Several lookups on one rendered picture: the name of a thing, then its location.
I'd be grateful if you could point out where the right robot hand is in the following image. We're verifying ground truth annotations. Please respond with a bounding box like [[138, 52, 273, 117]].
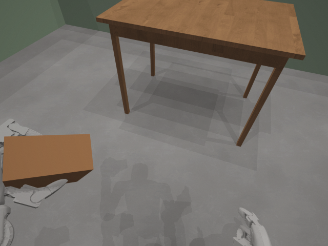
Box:
[[233, 207, 272, 246]]

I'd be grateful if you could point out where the left robot hand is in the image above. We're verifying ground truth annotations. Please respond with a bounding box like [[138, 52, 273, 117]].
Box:
[[0, 119, 68, 208]]

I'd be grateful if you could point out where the sponge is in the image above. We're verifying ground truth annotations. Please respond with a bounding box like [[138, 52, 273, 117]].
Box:
[[3, 134, 94, 189]]

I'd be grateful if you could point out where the robot left forearm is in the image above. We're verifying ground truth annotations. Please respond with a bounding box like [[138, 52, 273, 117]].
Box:
[[0, 205, 14, 246]]

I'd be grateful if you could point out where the table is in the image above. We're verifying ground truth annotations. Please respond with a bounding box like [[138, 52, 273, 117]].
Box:
[[96, 0, 306, 147]]

